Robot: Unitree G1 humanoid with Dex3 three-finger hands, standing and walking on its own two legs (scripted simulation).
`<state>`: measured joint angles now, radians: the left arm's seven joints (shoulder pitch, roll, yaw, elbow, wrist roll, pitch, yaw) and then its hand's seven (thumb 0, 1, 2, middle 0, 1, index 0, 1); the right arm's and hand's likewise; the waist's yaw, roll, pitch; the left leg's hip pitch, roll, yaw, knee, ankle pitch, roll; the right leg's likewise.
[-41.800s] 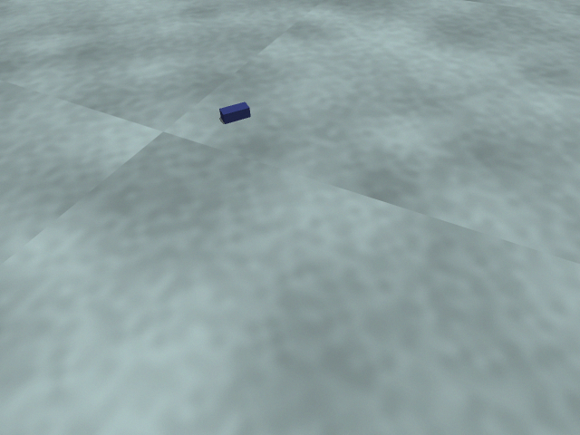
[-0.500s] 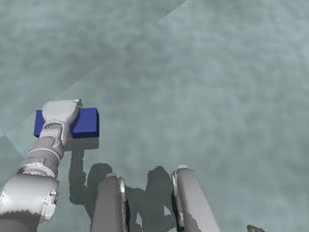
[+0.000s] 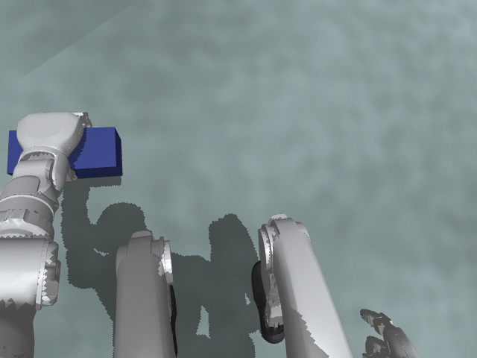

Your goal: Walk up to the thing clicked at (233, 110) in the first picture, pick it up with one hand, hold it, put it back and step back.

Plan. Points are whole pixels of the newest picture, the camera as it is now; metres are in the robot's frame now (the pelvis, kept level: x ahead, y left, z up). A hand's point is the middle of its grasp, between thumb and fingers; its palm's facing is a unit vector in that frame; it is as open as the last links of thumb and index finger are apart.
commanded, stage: crouch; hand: left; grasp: from above
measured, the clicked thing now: (70, 154) +0.47 +0.27 -0.19
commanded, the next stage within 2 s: lower in 0.68 s
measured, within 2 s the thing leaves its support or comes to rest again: neither
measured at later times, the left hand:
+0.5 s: hand (77, 154) +0.48 +0.27 -0.23, palm faces -0.47 -0.02 -0.88, open 10.4 cm
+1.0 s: hand (82, 157) +0.49 +0.28 -0.27, palm faces -0.48 -0.02 -0.88, open 10.3 cm
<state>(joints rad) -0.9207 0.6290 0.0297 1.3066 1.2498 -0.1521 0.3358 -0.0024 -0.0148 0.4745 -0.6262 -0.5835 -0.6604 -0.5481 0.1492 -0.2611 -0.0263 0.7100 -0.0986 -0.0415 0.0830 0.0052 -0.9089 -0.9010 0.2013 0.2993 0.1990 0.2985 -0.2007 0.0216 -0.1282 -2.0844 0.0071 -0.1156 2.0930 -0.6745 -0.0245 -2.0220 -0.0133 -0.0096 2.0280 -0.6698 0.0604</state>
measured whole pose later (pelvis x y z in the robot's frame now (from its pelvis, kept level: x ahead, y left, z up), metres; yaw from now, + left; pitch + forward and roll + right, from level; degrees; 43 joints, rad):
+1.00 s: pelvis -0.01 +0.00 -0.09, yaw -4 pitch +34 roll -10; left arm -1.09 0.84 0.07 1.53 1.30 -0.23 0.35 0.00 0.00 0.45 -0.64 -0.53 -0.68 -0.50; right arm 0.15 -0.28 0.11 0.70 -0.14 -0.03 0.13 0.00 -0.91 -0.90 0.20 0.30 0.20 0.30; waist -0.29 -0.02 0.00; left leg -2.33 -0.01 -0.18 2.41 -0.68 -0.03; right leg -2.25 0.02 -0.03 2.30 -0.66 0.07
